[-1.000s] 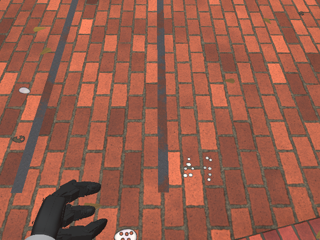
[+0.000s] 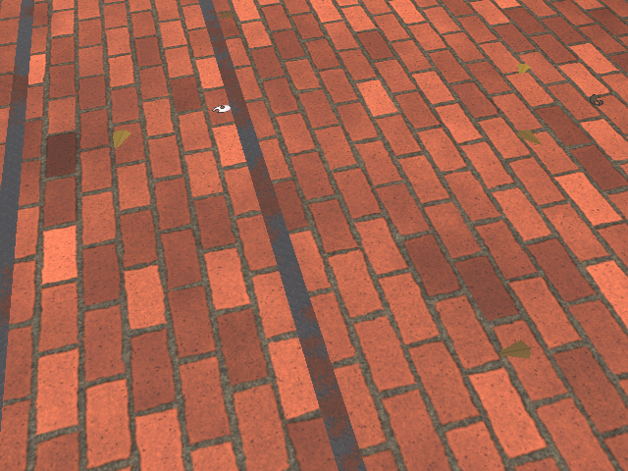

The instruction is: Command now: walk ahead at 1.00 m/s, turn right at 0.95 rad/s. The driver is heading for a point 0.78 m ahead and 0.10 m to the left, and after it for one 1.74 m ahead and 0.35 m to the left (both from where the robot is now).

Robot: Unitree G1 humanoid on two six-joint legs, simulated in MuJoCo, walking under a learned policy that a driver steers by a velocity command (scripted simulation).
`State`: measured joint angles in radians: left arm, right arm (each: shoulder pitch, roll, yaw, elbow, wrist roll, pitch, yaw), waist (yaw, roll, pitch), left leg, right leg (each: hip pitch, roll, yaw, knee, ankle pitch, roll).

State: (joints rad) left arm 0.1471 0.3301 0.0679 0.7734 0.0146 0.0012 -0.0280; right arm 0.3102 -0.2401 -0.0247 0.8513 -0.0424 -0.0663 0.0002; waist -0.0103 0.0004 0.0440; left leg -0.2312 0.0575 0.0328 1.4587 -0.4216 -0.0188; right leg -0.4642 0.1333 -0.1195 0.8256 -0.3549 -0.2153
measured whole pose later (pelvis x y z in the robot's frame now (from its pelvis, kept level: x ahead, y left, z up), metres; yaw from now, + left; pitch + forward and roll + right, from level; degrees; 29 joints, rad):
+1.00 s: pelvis +0.95 +0.06 +0.05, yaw +27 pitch +2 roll -2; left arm 0.32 0.33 0.05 0.77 0.03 -0.10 0.01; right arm 0.19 -0.39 -0.08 0.72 -0.03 0.00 0.05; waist 0.02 0.06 0.00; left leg -0.61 0.02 0.01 1.27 -0.29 0.09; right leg -0.17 -0.02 -0.13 0.42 -0.28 0.02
